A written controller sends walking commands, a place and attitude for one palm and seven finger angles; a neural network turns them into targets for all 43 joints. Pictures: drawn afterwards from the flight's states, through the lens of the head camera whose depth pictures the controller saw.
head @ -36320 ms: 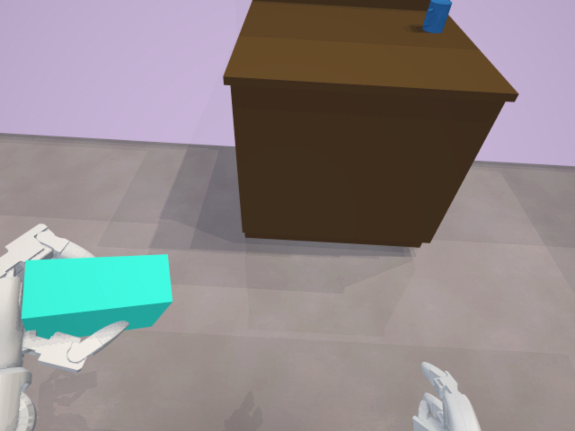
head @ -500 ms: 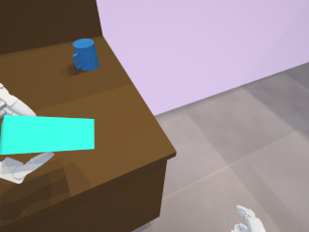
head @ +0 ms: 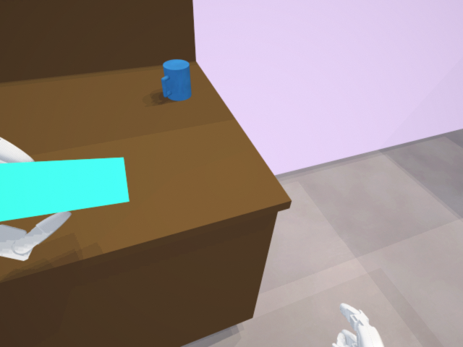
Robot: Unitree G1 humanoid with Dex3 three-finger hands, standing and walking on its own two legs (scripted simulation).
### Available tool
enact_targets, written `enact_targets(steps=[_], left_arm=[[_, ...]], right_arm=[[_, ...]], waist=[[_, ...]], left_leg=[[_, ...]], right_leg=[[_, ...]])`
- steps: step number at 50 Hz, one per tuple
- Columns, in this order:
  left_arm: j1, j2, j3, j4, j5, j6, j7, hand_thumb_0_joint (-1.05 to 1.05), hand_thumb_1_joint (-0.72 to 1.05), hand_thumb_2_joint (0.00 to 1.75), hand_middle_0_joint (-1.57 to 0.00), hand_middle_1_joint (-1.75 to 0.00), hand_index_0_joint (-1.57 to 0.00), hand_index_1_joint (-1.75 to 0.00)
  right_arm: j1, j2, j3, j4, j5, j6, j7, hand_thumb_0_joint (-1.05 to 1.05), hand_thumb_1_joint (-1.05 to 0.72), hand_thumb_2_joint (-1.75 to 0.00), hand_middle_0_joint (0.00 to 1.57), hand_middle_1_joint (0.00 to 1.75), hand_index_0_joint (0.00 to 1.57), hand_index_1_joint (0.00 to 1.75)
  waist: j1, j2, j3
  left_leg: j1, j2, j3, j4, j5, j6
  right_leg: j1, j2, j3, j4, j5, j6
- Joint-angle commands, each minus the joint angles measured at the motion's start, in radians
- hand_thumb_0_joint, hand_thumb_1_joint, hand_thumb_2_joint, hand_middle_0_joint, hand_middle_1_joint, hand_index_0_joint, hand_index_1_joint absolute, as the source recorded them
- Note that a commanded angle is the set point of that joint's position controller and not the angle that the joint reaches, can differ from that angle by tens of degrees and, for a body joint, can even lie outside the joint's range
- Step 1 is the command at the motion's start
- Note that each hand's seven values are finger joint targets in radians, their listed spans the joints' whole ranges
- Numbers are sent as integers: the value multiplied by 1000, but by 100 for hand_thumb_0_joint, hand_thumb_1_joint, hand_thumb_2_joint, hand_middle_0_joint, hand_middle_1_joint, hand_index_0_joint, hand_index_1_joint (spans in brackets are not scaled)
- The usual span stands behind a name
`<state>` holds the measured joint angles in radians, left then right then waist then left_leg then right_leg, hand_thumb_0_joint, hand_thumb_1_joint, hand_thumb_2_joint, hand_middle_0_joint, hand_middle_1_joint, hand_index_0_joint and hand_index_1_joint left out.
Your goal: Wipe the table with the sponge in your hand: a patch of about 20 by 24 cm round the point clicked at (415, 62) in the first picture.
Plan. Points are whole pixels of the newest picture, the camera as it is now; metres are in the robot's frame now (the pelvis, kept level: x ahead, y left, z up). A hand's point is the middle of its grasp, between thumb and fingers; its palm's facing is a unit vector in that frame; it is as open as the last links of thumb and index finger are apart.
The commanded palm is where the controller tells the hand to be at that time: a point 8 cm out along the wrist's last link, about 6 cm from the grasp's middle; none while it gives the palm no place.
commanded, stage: step back with the hand held close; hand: left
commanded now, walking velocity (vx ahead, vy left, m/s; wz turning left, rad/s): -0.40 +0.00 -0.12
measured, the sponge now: (76, 187) +0.24 +0.21 +0.23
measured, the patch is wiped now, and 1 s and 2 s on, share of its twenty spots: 1.00 1.00 1.00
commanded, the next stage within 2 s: stop stepping back and stand still in 0.22 s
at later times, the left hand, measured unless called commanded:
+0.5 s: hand out of the picture +0.10 +0.26 +0.26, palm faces +0.28 -0.90 -0.34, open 9.6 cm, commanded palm +0.07 +0.31 +0.26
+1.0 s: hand out of the picture +0.01 +0.28 +0.23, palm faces +0.33 -0.84 -0.42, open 9.6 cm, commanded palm -0.04 +0.33 +0.26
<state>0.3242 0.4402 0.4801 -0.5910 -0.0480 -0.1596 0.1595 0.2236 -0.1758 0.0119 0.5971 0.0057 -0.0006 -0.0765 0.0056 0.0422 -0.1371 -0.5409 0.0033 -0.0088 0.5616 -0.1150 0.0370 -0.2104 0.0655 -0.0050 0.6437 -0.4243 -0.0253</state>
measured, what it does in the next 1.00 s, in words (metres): walks backwards: right foot, then left foot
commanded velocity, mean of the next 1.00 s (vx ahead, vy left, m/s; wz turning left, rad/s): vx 0.08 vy -0.04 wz -0.01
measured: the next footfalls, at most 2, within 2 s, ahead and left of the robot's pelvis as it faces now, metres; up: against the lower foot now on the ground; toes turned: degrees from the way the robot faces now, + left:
right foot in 0.02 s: -0.07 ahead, -0.12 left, +0.00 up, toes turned +1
left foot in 0.16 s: +0.05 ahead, +0.09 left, +0.00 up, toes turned -4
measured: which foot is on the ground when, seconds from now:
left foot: down 0.00-0.02, up 0.04-0.14, down 0.16-0.56, up 0.58-0.80, down 0.82-0.98, up 1.00-1.00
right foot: up 0.00-0.00, down 0.02-0.18, up 0.20-0.58, down 0.60-1.00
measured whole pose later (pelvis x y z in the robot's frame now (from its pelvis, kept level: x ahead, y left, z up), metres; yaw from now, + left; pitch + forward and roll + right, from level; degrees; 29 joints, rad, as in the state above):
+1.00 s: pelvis -0.24 +0.08 -0.01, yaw -8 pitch -2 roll +1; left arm 0.38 0.45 0.43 -0.57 -0.05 -0.10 0.14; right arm 0.29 -0.18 0.04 0.62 0.01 -0.08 -0.05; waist -0.03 0.02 -0.05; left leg -0.30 0.10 0.02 0.76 -0.45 -0.01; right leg -0.35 0.03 -0.11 0.68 -0.32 -0.06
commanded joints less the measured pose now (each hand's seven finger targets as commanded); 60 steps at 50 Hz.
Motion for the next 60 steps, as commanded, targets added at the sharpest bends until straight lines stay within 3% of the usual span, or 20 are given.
enact_targets(steps=[1,5,7,8,10,16,22,26,28,30,33,38,41,43,47,48,49,50,52,60], left_arm=[[-135,141,-27,-176,-22,-70,-8,0,10,130,-120,-160,-120,-160],[-243,216,30,-259,-25,-69,-23,0,10,130,-120,-160,-120,-160],[-208,210,42,-268,-32,-66,-30,0,10,130,-120,-160,-120,-160],[-203,199,33,-296,-40,-67,-31,0,10,130,-120,-160,-120,-160],[-151,156,16,-307,-31,-63,-28,0,10,130,-120,-160,-120,-160],[28,162,56,-393,-22,-35,-12,0,10,130,-120,-160,-120,-160],[42,153,47,-345,-37,18,18,0,10,130,-120,-160,-120,-160],[-62,174,20,-249,-27,38,27,0,10,130,-120,-160,-120,-160],[-97,186,1,-233,-8,43,13,0,10,130,-120,-160,-120,-160],[-257,210,6,-313,-21,47,-14,0,10,130,-120,-160,-120,-160],[-323,165,-30,-120,-26,32,-24,0,10,130,-120,-160,-120,-160],[-283,110,-65,-80,-22,15,1,0,10,130,-120,-160,-120,-160],[-256,125,-30,-164,-29,-10,9,0,10,130,-120,-160,-120,-160],[-158,201,71,-153,-28,-26,5,0,10,130,-120,-160,-120,-160],[-83,174,60,-232,-20,-23,0,0,10,130,-120,-160,-120,-160],[-66,183,65,-220,-11,-18,-1,0,10,130,-120,-160,-120,-160],[-90,214,69,-222,-4,-13,-3,0,10,130,-120,-160,-120,-160],[-153,192,50,-227,-20,-24,-12,0,10,130,-120,-160,-120,-160],[-167,223,102,-216,-4,-54,-16,0,10,130,-120,-160,-120,-160],[-130,131,27,-88,-22,-51,15,0,10,130,-120,-160,-120,-160]], right_arm=[[-174,-111,-36,-102,0,-41,-4,0,-90,-90,20,30,20,30],[-210,-130,-64,-173,21,-41,-43,0,-90,-90,20,30,20,30],[-217,-121,-37,-170,18,-31,-54,0,-90,-90,20,30,20,30],[-215,-133,-29,-163,20,-26,-54,0,-90,-90,20,30,20,30],[-179,-131,-38,-144,6,-36,-5,0,-90,-90,20,30,20,30],[-152,-121,-70,-140,13,-45,55,0,-90,-90,20,30,20,30],[-189,-122,-38,-146,14,-63,38,0,-90,-90,20,30,20,30],[-157,-106,-33,-92,-7,-68,12,0,-90,-90,20,30,20,30],[-110,-108,-41,-65,12,-52,6,0,-90,-90,20,30,20,30],[-133,-131,-33,-86,18,-42,12,0,-90,-90,20,30,20,30],[-168,-164,-59,-99,21,-60,13,0,-90,-90,20,30,20,30],[-144,-133,-17,-84,6,-72,-33,0,-90,-90,20,30,20,30],[-114,-167,-17,-134,13,-92,-29,0,-90,-90,20,30,20,30],[-83,-146,-35,-121,16,-108,-14,0,-90,-90,20,30,20,30],[-149,-149,-22,-123,1,-127,18,0,-90,-90,20,30,20,30],[-143,-147,-30,-125,-3,-124,19,0,-90,-90,20,30,20,30],[-158,-128,-42,-137,9,-125,23,0,-90,-90,20,30,20,30],[-184,-154,-47,-122,8,-136,19,0,-90,-90,20,30,20,30],[-126,-135,-45,-81,-3,-145,26,0,-90,-90,20,30,20,30],[-114,-121,-24,-98,-3,-115,-15,0,-90,-90,20,30,20,30]], waist=[[-10,-181,49],[3,-413,-82],[0,-214,-48],[-3,-45,-62],[17,254,-144],[-3,170,-172],[8,287,-19],[8,259,-46],[6,-253,18],[-48,-174,87],[-41,-282,113],[-17,37,123],[-29,332,118],[-23,106,56],[24,175,77],[39,-21,84],[27,-357,69],[7,-299,105],[-29,-64,82],[-17,-30,74]], left_leg=[[275,34,-22,278,-166,-62],[135,3,7,308,-132,-48],[240,-7,39,98,44,-40],[343,28,14,-30,391,-36],[583,316,-198,-140,1143,51],[465,276,-98,-256,550,4],[120,195,-66,-567,-587,-90],[128,109,25,-469,-462,-187],[273,-21,103,360,-364,-115],[76,-6,-63,832,-281,-52],[1,80,-48,595,-172,-52],[320,47,106,-29,-335,-4],[429,351,-418,-347,-603,139],[388,331,-314,-306,-396,139],[29,234,-80,-91,-440,66],[-128,124,30,168,-498,28],[-221,17,93,514,-506,-5],[-202,22,-29,707,-429,-12],[-109,80,-71,698,-314,-14],[419,46,89,-8,-249,-1]], right_leg=[[-319,-338,351,-417,492,-108],[61,-302,239,-126,1350,-58],[38,-248,162,-22,1280,-33],[-10,-173,100,69,1124,10],[-241,-20,102,376,-104,40],[-233,-5,27,455,-53,57],[-26,43,-118,310,-28,29],[206,62,-145,-148,-119,-41],[-153,-263,112,-495,139,-164],[-394,-425,264,-502,89,-211],[-270,-343,272,-490,-150,-151],[-257,-256,131,-279,-225,-126],[-446,-22,-83,253,-140,12],[-361,-83,-29,301,-82,14],[108,-44,-77,-45,23,5],[248,-89,32,-186,13,-32],[214,-322,469,-385,-171,-110],[83,-416,643,-485,-140,-143],[-33,-396,535,-443,-160,-184],[-246,-244,132,-294,-222,-96]])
